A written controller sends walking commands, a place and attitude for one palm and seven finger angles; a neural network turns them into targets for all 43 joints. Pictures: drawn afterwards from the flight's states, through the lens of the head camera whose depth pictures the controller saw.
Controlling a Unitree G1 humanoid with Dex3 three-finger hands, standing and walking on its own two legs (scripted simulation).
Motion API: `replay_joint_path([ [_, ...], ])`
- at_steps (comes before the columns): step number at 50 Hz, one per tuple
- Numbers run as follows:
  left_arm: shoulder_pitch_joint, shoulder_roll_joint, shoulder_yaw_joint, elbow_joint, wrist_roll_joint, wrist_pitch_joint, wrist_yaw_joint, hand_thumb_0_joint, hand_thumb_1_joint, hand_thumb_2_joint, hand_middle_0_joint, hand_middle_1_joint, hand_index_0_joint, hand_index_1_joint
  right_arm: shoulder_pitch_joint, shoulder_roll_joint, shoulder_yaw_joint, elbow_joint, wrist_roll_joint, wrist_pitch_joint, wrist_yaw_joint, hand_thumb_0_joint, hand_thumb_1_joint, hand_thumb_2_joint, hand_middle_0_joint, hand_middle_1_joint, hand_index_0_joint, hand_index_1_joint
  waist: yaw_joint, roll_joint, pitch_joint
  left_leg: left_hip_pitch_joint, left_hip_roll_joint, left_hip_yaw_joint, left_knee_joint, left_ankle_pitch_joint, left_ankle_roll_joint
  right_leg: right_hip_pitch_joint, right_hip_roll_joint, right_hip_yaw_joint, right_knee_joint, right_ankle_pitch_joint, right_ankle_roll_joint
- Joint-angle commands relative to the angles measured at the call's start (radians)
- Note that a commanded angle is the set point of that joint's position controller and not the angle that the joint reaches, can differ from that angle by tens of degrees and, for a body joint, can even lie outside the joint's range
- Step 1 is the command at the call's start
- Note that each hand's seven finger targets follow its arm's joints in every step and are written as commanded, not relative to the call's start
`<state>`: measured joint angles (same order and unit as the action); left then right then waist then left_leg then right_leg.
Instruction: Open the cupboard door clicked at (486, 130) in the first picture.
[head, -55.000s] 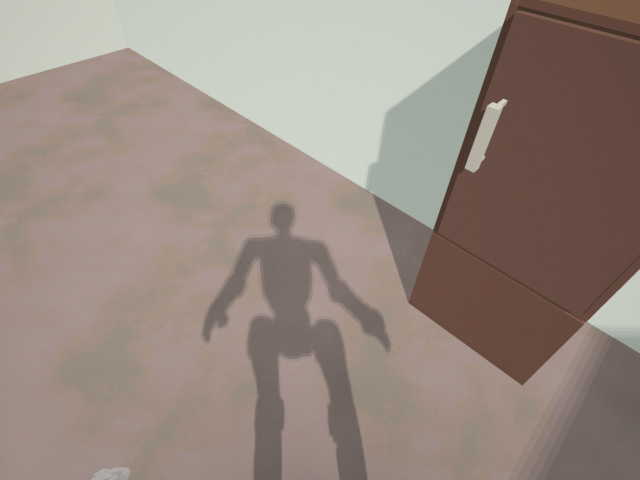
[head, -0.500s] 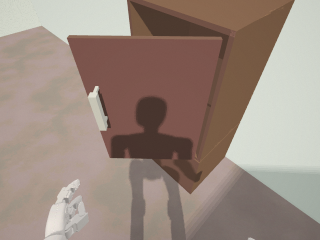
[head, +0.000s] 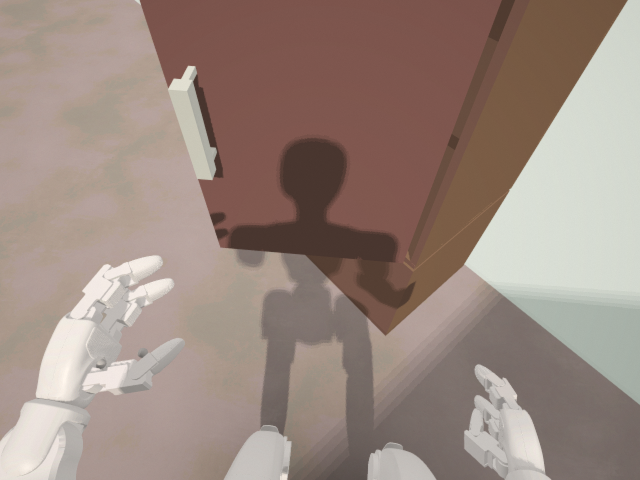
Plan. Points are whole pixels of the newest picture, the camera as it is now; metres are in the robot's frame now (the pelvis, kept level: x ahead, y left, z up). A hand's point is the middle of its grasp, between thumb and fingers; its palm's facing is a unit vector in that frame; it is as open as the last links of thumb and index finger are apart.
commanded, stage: raise the hand with hooked fingers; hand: left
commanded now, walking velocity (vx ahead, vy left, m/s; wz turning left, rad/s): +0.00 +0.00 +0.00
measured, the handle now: (198, 125) +0.56 +0.23 +0.10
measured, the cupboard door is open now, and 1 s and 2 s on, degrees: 44 44 44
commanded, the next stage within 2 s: move the hooked fingers beside the handle in 1.44 s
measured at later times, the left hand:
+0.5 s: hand (95, 308) +0.27 +0.27 +0.09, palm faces +0.01 -1.00 -0.04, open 12.9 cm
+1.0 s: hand (75, 248) +0.32 +0.30 +0.12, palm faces +0.02 -1.00 -0.02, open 14.0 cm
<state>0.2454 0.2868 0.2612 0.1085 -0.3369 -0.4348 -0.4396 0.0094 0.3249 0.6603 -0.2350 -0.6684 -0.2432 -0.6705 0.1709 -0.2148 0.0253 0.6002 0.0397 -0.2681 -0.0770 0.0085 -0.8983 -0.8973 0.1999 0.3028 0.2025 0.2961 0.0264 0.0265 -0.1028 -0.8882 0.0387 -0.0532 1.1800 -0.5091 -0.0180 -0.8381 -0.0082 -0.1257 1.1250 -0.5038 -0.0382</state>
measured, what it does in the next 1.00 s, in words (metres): stands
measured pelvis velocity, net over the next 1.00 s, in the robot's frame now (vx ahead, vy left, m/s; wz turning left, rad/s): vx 0.02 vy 0.03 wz -0.02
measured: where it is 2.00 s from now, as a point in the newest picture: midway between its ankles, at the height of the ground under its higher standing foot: outside the picture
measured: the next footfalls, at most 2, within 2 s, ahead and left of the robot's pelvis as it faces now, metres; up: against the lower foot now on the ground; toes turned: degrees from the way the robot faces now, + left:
none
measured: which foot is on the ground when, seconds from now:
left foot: down 0.00-1.00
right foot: down 0.00-1.00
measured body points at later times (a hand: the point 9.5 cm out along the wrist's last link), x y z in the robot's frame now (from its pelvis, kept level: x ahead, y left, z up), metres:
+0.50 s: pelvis +0.01 +0.03 +0.03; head +0.06 +0.05 +0.47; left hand +0.26 +0.32 +0.09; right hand +0.18 -0.22 -0.03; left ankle +0.04 +0.13 -0.65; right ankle +0.03 -0.10 -0.65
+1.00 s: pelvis +0.02 +0.03 +0.04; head +0.07 +0.03 +0.49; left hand +0.31 +0.35 +0.12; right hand +0.17 -0.22 -0.03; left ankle +0.04 +0.13 -0.65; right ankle +0.03 -0.10 -0.65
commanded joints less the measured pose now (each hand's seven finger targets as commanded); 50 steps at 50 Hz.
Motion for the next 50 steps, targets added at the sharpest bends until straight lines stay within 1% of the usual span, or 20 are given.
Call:
replay_joint_path([
  [1, 0.088, 0.186, 0.176, -0.102, -0.058, 0.134, -0.007, 0.0, 0.107, 0.56, -0.257, -0.81, -0.257, -0.81, -0.013, -0.159, -0.083, -0.193, 0.013, -0.024, -0.016, 0.0, -0.9, -0.9, 0.2, 0.3, 0.2, 0.3, 0.025, -0.049, -0.278, 0.154, -0.048, 0.026, -0.247, 0.259, 0.044, 0.29, 0.002, 0.123, -0.279, 0.18, 0.033],
  [3, 0.085, 0.185, 0.209, -0.163, -0.069, 0.135, 0.04, 0.0, 0.06, 0.54, -0.26, -0.84, -0.26, -0.84, -0.017, -0.142, -0.084, -0.205, 0.007, -0.017, -0.011, 0.0, -0.9, -0.9, 0.2, 0.3, 0.2, 0.3, 0.037, -0.044, -0.29, 0.176, -0.047, 0.027, -0.269, 0.287, 0.041, 0.3, 0.004, 0.101, -0.272, 0.218, 0.035],
  [5, 0.06, 0.183, 0.227, -0.203, -0.072, 0.091, 0.088, 0.0, 0.013, 0.52, -0.263, -0.87, -0.263, -0.87, -0.018, -0.132, -0.083, -0.201, -0.004, -0.02, -0.005, 0.0, -0.9, -0.9, 0.2, 0.3, 0.2, 0.3, 0.042, -0.038, -0.261, 0.187, -0.043, 0.02, -0.279, 0.304, 0.035, 0.283, 0.017, 0.083, -0.254, 0.236, 0.026],
  [9, -0.011, 0.131, 0.134, -0.22, -0.02, -0.023, 0.128, 0.0, -0.08, 0.48, -0.27, -0.93, -0.27, -0.93, 0.025, -0.148, -0.08, -0.172, -0.014, -0.031, 0.009, 0.0, -0.9, -0.9, 0.2, 0.3, 0.2, 0.3, -0.017, 0.026, -0.198, 0.218, -0.036, 0.017, -0.284, 0.248, 0.034, 0.157, 0.023, 0.06, -0.239, 0.163, 0.023],
  [12, -0.07, 0.128, 0.081, -0.171, -0.006, -0.039, 0.083, 0.0, -0.15, 0.45, -0.275, -0.975, -0.275, -0.975, 0.051, -0.175, -0.077, -0.164, -0.008, -0.038, 0.005, 0.0, -0.9, -0.9, 0.2, 0.3, 0.2, 0.3, -0.051, 0.015, -0.17, 0.213, -0.033, 0.005, -0.294, 0.177, 0.035, 0.117, 0.024, 0.06, -0.251, 0.099, 0.02],
  [15, -0.132, 0.187, 0.097, -0.172, -0.014, -0.011, 0.036, 0.0, -0.22, 0.42, -0.28, -1.02, -0.28, -1.02, 0.059, -0.197, -0.074, -0.169, 0.004, -0.044, -0.009, 0.0, -0.9, -0.9, 0.2, 0.3, 0.2, 0.3, -0.053, 0.045, -0.181, 0.241, -0.033, -0.005, -0.319, 0.143, 0.038, 0.131, 0.026, 0.065, -0.266, 0.083, 0.013],
  [17, -0.163, 0.238, 0.145, -0.201, -0.024, 0.011, 0.025, 0.0, -0.267, 0.4, -0.283, -1.05, -0.283, -1.05, 0.061, -0.198, -0.072, -0.172, 0.006, -0.043, -0.017, 0.0, -0.9, -0.9, 0.2, 0.3, 0.2, 0.3, -0.033, 0.069, -0.237, 0.28, -0.034, -0.008, -0.341, 0.169, 0.035, 0.175, 0.022, 0.061, -0.273, 0.107, 0.013],
  [19, -0.148, 0.261, 0.187, -0.219, -0.036, 0.023, 0.036, 0.0, -0.313, 0.38, -0.287, -1.08, -0.287, -1.08, 0.058, -0.193, -0.07, -0.178, 0.006, -0.043, -0.021, 0.0, -0.9, -0.9, 0.2, 0.3, 0.2, 0.3, -0.013, 0.077, -0.264, 0.31, -0.034, -0.009, -0.355, 0.21, 0.032, 0.206, 0.024, 0.055, -0.275, 0.135, 0.011],
  [20, -0.158, 0.296, 0.222, -0.219, -0.043, 0.028, 0.045, 0.0, -0.337, 0.37, -0.288, -1.095, -0.288, -1.095, 0.059, -0.193, -0.067, -0.177, 0.003, -0.041, -0.022, 0.0, -0.9, -0.9, 0.2, 0.3, 0.2, 0.3, -0.004, 0.088, -0.257, 0.318, -0.032, -0.012, -0.355, 0.237, 0.028, 0.219, 0.029, 0.052, -0.271, 0.155, 0.006],
  [23, -0.154, 0.25, 0.209, -0.203, -0.055, 0.037, 0.07, 0.0, -0.407, 0.34, -0.293, -1.14, -0.293, -1.14, 0.053, -0.181, -0.059, -0.18, 0.003, -0.033, -0.015, 0.0, -0.9, -0.9, 0.2, 0.3, 0.2, 0.3, -0.001, 0.12, -0.222, 0.339, -0.031, -0.01, -0.375, 0.263, 0.017, 0.218, 0.03, 0.04, -0.28, 0.177, 0.007],
  [25, -0.156, 0.241, 0.203, -0.129, -0.052, 0.063, 0.069, 0.0, -0.453, 0.32, -0.297, -1.17, -0.297, -1.17, 0.062, -0.187, -0.055, -0.182, 0.001, -0.022, -0.011, 0.0, -0.9, -0.9, 0.2, 0.3, 0.2, 0.3, -0.008, 0.082, -0.181, 0.32, -0.03, -0.013, -0.382, 0.267, 0.015, 0.221, 0.036, 0.033, -0.287, 0.188, 0.005],
  [29, -0.218, 0.228, 0.158, -0.05, -0.032, 0.124, 0.032, 0.0, -0.5, 0.3, -0.3, -1.2, -0.3, -1.2, 0.071, -0.199, -0.056, -0.188, 0.009, -0.009, -0.012, 0.0, -0.9, -0.9, 0.2, 0.3, 0.2, 0.3, -0.033, 0.071, -0.146, 0.316, -0.031, -0.001, -0.392, 0.244, 0.019, 0.211, 0.031, 0.04, -0.317, 0.193, 0.012],
  [33, -0.339, 0.289, 0.184, -0.054, -0.029, 0.143, -0.009, 0.0, -0.5, 0.3, -0.3, -1.2, -0.3, -1.2, 0.076, -0.209, -0.055, -0.192, 0.009, -0.004, -0.021, 0.0, -0.9, -0.9, 0.2, 0.3, 0.2, 0.3, -0.035, 0.049, -0.2, 0.354, -0.029, -0.005, -0.396, 0.269, 0.023, 0.24, 0.033, 0.047, -0.331, 0.212, 0.011],
  [36, -0.417, 0.344, 0.232, -0.095, -0.039, 0.111, -0.006, 0.0, -0.5, 0.3, -0.3, -1.2, -0.3, -1.2, 0.074, -0.202, -0.048, -0.185, 0.002, -0.008, -0.025, 0.0, -0.9, -0.9, 0.2, 0.3, 0.2, 0.3, -0.025, 0.098, -0.237, 0.403, -0.032, -0.008, -0.401, 0.309, 0.018, 0.263, 0.037, 0.052, -0.332, 0.233, 0.004],
  [40, -0.418, 0.369, 0.274, -0.018, -0.05, 0.094, -0.002, 0.0, -0.5, 0.3, -0.3, -1.2, -0.3, -1.2, 0.079, -0.201, -0.043, -0.166, -0.001, -0.005, -0.028, 0.0, -0.9, -0.9, 0.2, 0.3, 0.2, 0.3, -0.016, 0.069, -0.225, 0.395, -0.03, -0.007, -0.407, 0.324, 0.017, 0.285, 0.04, 0.052, -0.338, 0.249, 0.002],
  [42, -0.423, 0.351, 0.262, 0.062, -0.049, 0.117, -0.02, 0.0, -0.5, 0.3, -0.3, -1.2, -0.3, -1.2, 0.078, -0.202, -0.043, -0.162, 0.006, 0.005, -0.03, 0.0, -0.9, -0.9, 0.2, 0.3, 0.2, 0.3, -0.025, 0.057, -0.192, 0.378, -0.032, 0.006, -0.417, 0.296, 0.02, 0.283, 0.034, 0.054, -0.354, 0.241, 0.008],
  [43, -0.439, 0.344, 0.248, 0.067, -0.047, 0.13, -0.031, 0.0, -0.5, 0.3, -0.3, -1.2, -0.3, -1.2, 0.075, -0.204, -0.042, -0.161, 0.009, 0.006, -0.031, 0.0, -0.9, -0.9, 0.2, 0.3, 0.2, 0.3, -0.026, 0.093, -0.193, 0.385, -0.032, 0.008, -0.422, 0.292, 0.02, 0.279, 0.032, 0.056, -0.359, 0.239, 0.007],
  [45, -0.465, 0.365, 0.251, 0.093, -0.046, 0.158, -0.05, 0.0, -0.5, 0.3, -0.3, -1.2, -0.3, -1.2, 0.08, -0.209, -0.043, -0.165, 0.01, 0.01, -0.035, 0.0, -0.9, -0.9, 0.2, 0.3, 0.2, 0.3, -0.023, 0.097, -0.2, 0.391, -0.033, 0.01, -0.427, 0.303, 0.023, 0.3, 0.03, 0.061, -0.369, 0.251, 0.004],
  [47, -0.496, 0.381, 0.252, 0.1, -0.043, 0.178, -0.062, 0.0, -0.5, 0.3, -0.3, -1.2, -0.3, -1.2, 0.085, -0.211, -0.043, -0.17, 0.011, 0.013, -0.037, 0.0, -0.9, -0.9, 0.2, 0.3, 0.2, 0.3, -0.025, 0.085, -0.213, 0.399, -0.033, 0.012, -0.435, 0.308, 0.027, 0.311, 0.029, 0.062, -0.38, 0.263, 0.008],
  [50, -0.45, 0.355, 0.247, 0.127, -0.058, 0.176, -0.074, 0.0, -0.5, 0.3, -0.3, -1.2, -0.3, -1.2, 0.092, -0.21, -0.047, -0.177, 0.008, 0.012, -0.032, 0.0, -0.9, -0.9, 0.2, 0.3, 0.2, 0.3, -0.021, 0.024, -0.201, 0.38, -0.038, 0.019, -0.427, 0.317, 0.032, 0.331, 0.031, 0.068, -0.391, 0.281, 0.008],
])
